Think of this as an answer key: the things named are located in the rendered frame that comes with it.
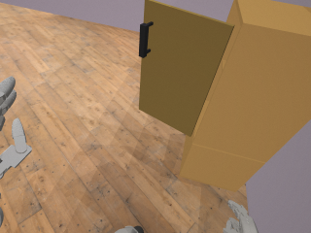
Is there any robot left hand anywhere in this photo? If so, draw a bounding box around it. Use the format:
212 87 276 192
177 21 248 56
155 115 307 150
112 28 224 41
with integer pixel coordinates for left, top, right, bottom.
0 76 32 180

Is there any handle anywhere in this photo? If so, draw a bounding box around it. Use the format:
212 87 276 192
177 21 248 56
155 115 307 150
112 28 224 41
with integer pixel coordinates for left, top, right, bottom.
139 21 154 58

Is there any robot right hand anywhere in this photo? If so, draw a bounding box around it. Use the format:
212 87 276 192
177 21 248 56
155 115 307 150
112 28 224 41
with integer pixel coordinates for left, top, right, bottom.
223 200 259 233

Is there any cupboard door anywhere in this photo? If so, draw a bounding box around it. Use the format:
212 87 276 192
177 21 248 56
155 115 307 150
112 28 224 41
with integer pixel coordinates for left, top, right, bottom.
139 0 235 137

